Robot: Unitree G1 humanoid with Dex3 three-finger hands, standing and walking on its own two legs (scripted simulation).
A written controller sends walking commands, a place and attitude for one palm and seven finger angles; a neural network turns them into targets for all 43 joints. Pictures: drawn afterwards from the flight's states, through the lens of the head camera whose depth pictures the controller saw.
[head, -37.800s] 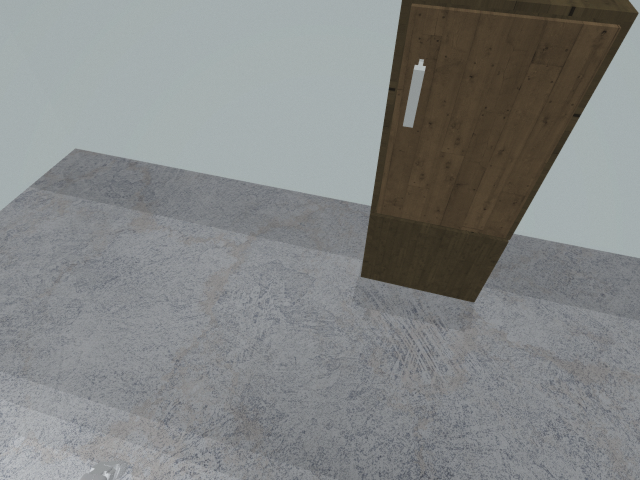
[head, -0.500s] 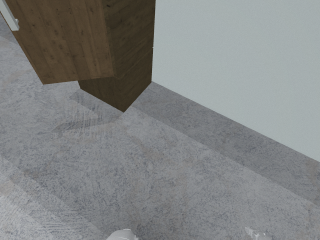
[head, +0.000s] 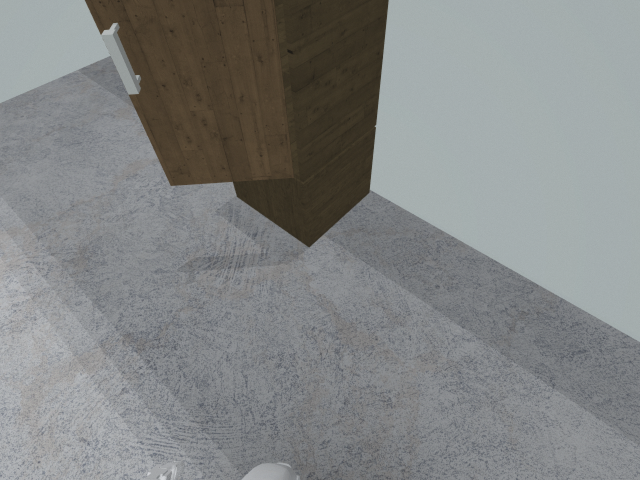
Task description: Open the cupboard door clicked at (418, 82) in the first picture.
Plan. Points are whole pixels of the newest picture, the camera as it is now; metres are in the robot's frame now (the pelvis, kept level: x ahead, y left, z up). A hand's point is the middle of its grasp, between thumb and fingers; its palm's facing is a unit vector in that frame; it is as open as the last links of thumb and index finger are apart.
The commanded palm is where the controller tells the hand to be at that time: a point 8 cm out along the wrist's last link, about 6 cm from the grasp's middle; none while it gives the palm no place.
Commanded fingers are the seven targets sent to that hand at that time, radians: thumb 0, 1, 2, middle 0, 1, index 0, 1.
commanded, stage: take the last steps up to it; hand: left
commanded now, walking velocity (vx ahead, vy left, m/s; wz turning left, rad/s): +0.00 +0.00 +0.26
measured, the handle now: (124, 59) +0.94 +0.49 +0.04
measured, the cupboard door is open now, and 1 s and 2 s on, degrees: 45 45 45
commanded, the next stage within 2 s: come to a stop and stand still in 1.36 s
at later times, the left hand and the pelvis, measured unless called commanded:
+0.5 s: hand out of the picture +0.05 +0.26 -0.16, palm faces +0.18 -0.96 -0.19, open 7.4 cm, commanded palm none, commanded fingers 0.00 0.90 0.90 -0.20 -0.30 -0.20 -0.30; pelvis +0.05 +0.06 +0.01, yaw +8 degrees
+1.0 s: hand (161, 401) +0.25 +0.27 -0.15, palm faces +0.26 -0.94 -0.21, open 7.1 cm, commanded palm none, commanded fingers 0.00 0.90 0.90 -0.20 -0.30 -0.20 -0.30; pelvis +0.21 +0.07 +0.01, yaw +12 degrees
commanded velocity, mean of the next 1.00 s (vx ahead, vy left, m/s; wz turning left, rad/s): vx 0.28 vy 0.12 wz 0.11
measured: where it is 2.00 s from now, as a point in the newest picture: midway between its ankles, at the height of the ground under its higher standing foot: (277, 412)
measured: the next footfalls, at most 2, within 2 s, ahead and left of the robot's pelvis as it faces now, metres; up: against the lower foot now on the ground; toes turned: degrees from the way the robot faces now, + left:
left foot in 0.28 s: +0.05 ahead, +0.13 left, +0.00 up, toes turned +11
right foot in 0.80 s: +0.26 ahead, -0.03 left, +0.00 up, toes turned +2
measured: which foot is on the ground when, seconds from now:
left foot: up 0.00-0.26, down 0.28-0.80, up 0.82-1.00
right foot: down 0.00-0.28, up 0.30-0.78, down 0.80-1.00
